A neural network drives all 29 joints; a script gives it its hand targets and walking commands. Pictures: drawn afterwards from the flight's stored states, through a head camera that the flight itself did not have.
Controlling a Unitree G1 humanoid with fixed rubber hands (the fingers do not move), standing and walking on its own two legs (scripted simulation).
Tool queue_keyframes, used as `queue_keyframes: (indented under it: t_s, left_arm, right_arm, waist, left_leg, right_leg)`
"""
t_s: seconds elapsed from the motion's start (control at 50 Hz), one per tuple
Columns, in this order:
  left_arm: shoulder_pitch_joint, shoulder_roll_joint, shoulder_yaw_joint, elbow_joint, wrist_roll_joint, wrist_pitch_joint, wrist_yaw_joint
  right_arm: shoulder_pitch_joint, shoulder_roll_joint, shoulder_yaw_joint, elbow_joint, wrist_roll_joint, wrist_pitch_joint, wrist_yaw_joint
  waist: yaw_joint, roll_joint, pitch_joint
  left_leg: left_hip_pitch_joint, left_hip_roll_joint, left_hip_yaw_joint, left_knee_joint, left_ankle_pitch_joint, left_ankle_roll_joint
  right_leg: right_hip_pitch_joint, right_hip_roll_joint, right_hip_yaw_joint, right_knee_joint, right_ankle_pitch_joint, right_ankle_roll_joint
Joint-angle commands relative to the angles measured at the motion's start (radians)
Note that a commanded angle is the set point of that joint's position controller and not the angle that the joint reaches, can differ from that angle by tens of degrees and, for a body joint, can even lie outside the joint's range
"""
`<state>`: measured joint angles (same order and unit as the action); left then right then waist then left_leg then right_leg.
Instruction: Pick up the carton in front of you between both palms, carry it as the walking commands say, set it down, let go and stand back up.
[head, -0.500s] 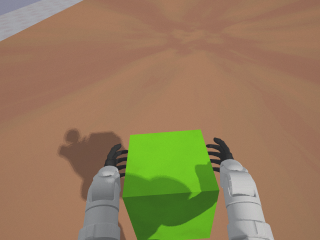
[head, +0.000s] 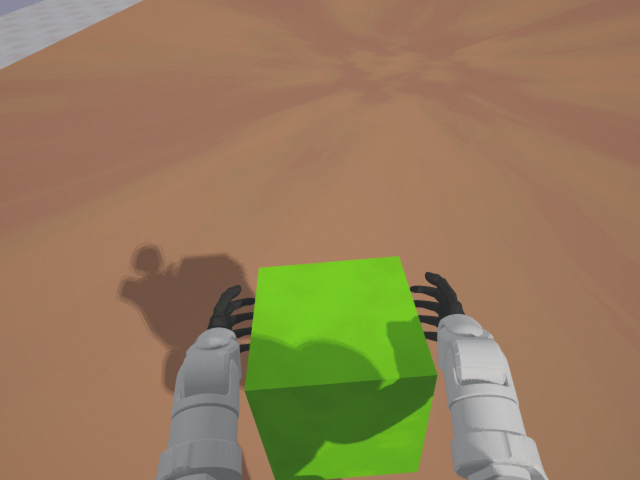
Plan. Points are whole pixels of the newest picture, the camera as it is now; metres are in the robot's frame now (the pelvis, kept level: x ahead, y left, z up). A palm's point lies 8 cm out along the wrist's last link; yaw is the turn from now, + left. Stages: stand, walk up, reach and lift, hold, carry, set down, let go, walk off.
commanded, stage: set down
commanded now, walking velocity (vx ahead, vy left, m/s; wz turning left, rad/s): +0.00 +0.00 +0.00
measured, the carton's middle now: (337, 369) +0.30 +0.00 -0.06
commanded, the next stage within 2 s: none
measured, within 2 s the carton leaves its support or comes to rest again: neither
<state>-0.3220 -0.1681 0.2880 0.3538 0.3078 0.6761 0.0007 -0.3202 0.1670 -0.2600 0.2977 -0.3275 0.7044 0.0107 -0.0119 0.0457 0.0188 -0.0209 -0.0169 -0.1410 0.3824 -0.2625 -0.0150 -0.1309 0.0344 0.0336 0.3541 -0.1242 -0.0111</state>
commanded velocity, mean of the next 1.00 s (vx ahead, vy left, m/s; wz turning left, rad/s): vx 0.00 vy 0.00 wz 0.00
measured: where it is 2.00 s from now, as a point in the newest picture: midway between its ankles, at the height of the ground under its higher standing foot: outside the picture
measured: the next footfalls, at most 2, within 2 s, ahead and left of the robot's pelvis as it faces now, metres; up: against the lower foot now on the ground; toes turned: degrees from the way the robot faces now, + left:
none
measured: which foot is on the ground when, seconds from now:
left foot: down 0.00-1.00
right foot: down 0.00-1.00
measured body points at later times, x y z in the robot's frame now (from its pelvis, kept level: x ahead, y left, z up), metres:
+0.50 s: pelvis -0.03 +0.01 -0.07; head +0.19 -0.02 +0.32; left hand +0.36 +0.13 -0.16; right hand +0.36 -0.17 -0.17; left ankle -0.02 +0.14 -0.74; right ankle +0.05 -0.11 -0.74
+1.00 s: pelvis -0.07 -0.01 -0.21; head +0.20 -0.06 +0.15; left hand +0.41 +0.13 -0.29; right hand +0.42 -0.18 -0.31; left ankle -0.02 +0.14 -0.74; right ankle +0.05 -0.12 -0.74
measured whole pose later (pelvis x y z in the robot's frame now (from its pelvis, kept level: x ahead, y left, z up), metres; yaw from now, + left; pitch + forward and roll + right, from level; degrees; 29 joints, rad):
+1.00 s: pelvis -0.07 -0.01 -0.21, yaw +3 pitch +45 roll +6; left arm -0.93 -0.10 0.54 0.62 0.21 0.27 0.09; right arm -0.97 0.01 -0.42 0.62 -0.31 0.32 0.00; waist -0.01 0.06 -0.16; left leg -1.72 -0.13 -0.07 1.49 -0.56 -0.07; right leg -1.86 0.07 0.12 1.45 -0.36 0.02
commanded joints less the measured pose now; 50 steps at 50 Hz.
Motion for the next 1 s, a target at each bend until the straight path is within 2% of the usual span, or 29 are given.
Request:
queue_keyframes:
  t_s: [0.0,0.1,0.18,0.22,0.26,0.34,0.4,0.44,0.48,0.52,0.6,0.66,0.78,0.9,0.98]
  left_arm:
    - [-0.551,-0.94,-0.428,0.053,-0.206,-0.063,-0.239]
    - [-0.63,-0.903,-0.247,0.209,-0.094,-0.158,-0.192]
    - [-0.6,-0.793,-0.125,0.259,-0.006,-0.268,-0.143]
    - [-0.593,-0.768,-0.115,0.264,0.003,-0.337,-0.129]
    - [-0.606,-0.792,-0.148,0.263,-0.013,-0.41,-0.121]
    - [-0.675,-0.863,-0.294,0.248,-0.081,-0.53,-0.107]
    - [-0.749,-0.878,-0.416,0.191,-0.138,-0.584,-0.106]
    - [-0.801,-0.87,-0.486,0.14,-0.173,-0.593,-0.104]
    - [-0.839,-0.864,-0.524,0.109,-0.201,-0.584,-0.104]
    - [-0.871,-0.861,-0.529,0.104,-0.212,-0.559,-0.111]
    - [-0.941,-0.865,-0.468,0.15,-0.201,-0.488,-0.147]
    - [-1.007,-0.859,-0.405,0.204,-0.186,-0.44,-0.178]
    - [-1.134,-0.836,-0.316,0.278,-0.183,-0.412,-0.204]
    - [-1.227,-0.809,-0.294,0.306,-0.209,-0.425,-0.192]
    - [-1.28,-0.795,-0.303,0.311,-0.237,-0.427,-0.18]
  right_arm:
    - [-0.517,0.854,0.428,0.076,0.212,-0.071,0.261]
    - [-0.637,0.731,0.227,0.234,0.092,-0.18,0.263]
    - [-0.606,0.614,0.116,0.321,-0.001,-0.285,0.241]
    - [-0.595,0.59,0.108,0.347,-0.015,-0.351,0.239]
    - [-0.603,0.616,0.138,0.359,-0.006,-0.42,0.245]
    - [-0.662,0.693,0.262,0.351,0.059,-0.529,0.247]
    - [-0.72,0.751,0.368,0.31,0.105,-0.575,0.241]
    - [-0.765,0.76,0.422,0.264,0.129,-0.58,0.233]
    - [-0.796,0.76,0.452,0.235,0.144,-0.568,0.228]
    - [-0.815,0.762,0.456,0.236,0.145,-0.544,0.227]
    - [-0.856,0.774,0.409,0.309,0.125,-0.476,0.241]
    - [-0.911,0.78,0.362,0.363,0.108,-0.429,0.249]
    - [-1.017,0.792,0.32,0.42,0.101,-0.393,0.236]
    - [-1.111,0.788,0.333,0.425,0.13,-0.401,0.202]
    - [-1.165,0.768,0.347,0.418,0.153,-0.402,0.184]
  waist:
    - [-0.008,-0.012,-0.175]
    - [-0.018,0.016,-0.135]
    - [-0.018,-0.004,-0.181]
    - [-0.017,-0.016,-0.247]
    - [-0.013,-0.022,-0.352]
    - [-0.011,-0.044,-0.61]
    - [-0.014,-0.077,-0.843]
    - [-0.02,-0.083,-0.996]
    - [-0.027,-0.083,-1.087]
    - [-0.029,-0.071,-1.109]
    - [-0.03,-0.05,-1.002]
    - [-0.028,-0.052,-0.943]
    - [-0.017,-0.079,-0.984]
    - [-0.009,-0.125,-1.093]
    - [-0.017,-0.144,-1.155]
  left_leg:
    - [-0.312,-0.063,0.042,-0.097,0.012,0.029]
    - [-0.398,-0.064,0.047,-0.015,0.011,0.007]
    - [-0.484,-0.081,0.06,0.076,0.117,-0.01]
    - [-0.541,-0.093,0.067,0.128,0.171,-0.021]
    - [-0.599,-0.105,0.072,0.184,0.235,-0.033]
    - [-0.753,-0.119,0.081,0.315,0.326,-0.054]
    - [-0.903,-0.132,0.094,0.404,0.349,-0.065]
    - [-0.969,-0.143,0.106,0.461,0.341,-0.065]
    - [-1.014,-0.153,0.118,0.511,0.305,-0.064]
    - [-1.051,-0.161,0.129,0.555,0.238,-0.063]
    - [-1.151,-0.165,0.146,0.624,0.028,-0.055]
    - [-1.279,-0.169,0.163,0.672,-0.09,-0.045]
    - [-1.481,-0.181,0.189,0.793,-0.15,-0.035]
    - [-1.65,-0.193,0.206,0.921,-0.157,-0.035]
    - [-1.718,-0.199,0.215,0.998,-0.157,-0.039]
  right_leg:
    - [0.29,0.038,0.026,0.031,0.051,0.005]
    - [0.107,0.057,-0.005,0.133,0.026,-0.019]
    - [-0.033,0.062,-0.006,0.203,0.126,-0.018]
    - [-0.085,0.065,-0.005,0.254,0.196,-0.011]
    - [-0.109,0.068,0.0,0.313,0.28,-0.011]
    - [-0.132,0.07,0.021,0.449,0.438,-0.007]
    - [-0.098,0.059,0.041,0.553,0.574,0.0]
    - [-0.098,0.054,0.04,0.615,0.616,0.006]
    - [-0.15,0.057,0.028,0.66,0.58,0.013]
    - [-0.254,0.064,0.009,0.689,0.469,0.02]
    - [-0.508,0.077,-0.025,0.723,0.162,0.026]
    - [-0.596,0.082,-0.03,0.759,0.031,0.022]
    - [-0.677,0.083,-0.02,0.861,-0.016,0.026]
    - [-0.709,0.082,-0.009,0.979,0.009,0.041]
    - [-0.73,0.082,-0.013,1.049,0.021,0.048]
